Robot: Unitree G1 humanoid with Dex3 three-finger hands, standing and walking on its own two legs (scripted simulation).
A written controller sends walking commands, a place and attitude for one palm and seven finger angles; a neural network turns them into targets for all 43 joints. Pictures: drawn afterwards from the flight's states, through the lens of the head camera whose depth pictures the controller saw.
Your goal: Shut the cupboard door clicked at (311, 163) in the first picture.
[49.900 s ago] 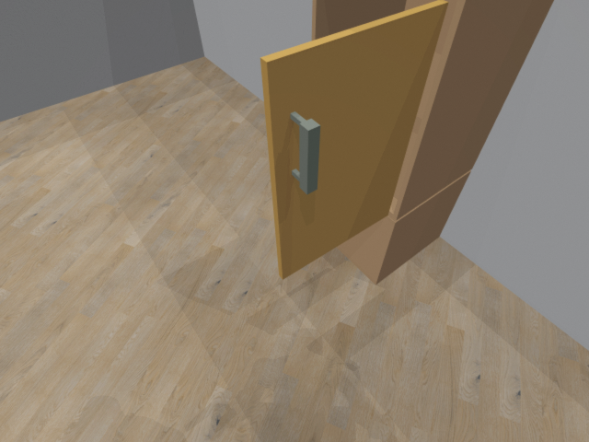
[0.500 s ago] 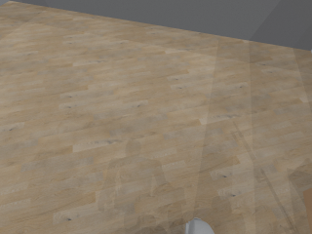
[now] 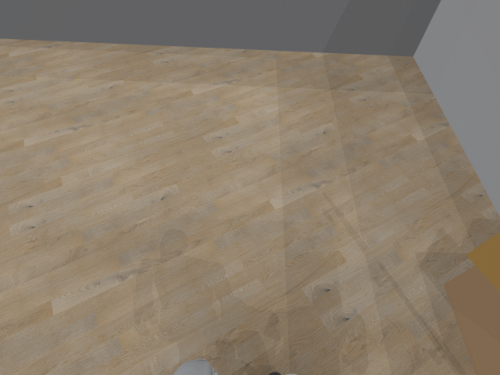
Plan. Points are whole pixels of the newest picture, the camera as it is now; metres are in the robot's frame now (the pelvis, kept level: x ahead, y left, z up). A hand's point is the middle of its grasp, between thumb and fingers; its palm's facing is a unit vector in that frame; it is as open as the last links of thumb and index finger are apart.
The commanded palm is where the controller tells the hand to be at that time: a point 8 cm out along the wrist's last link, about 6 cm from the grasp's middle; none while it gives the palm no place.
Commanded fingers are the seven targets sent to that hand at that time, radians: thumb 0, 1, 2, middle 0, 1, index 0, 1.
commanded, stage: turn to face it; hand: left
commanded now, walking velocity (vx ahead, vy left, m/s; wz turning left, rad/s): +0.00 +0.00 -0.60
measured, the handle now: out of the picture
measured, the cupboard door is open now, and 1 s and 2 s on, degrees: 25 25 25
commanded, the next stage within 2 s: take the last steps up to it in 1.68 s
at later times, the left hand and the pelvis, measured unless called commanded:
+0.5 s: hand (164, 316) +0.23 +0.18 -0.16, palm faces -0.32 -0.91 -0.28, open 7.4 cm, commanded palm none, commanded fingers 0.00 0.90 0.90 -0.20 -0.30 -0.20 -0.30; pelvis +0.05 +0.01 -0.01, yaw -19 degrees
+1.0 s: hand (190, 287) +0.29 +0.14 -0.16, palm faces -0.57 -0.79 -0.21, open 7.4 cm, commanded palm none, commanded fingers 0.00 0.90 0.90 -0.20 -0.30 -0.20 -0.30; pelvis +0.08 +0.03 +0.00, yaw -37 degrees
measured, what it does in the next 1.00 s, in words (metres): steps on the spot, turning right: left foot, then right foot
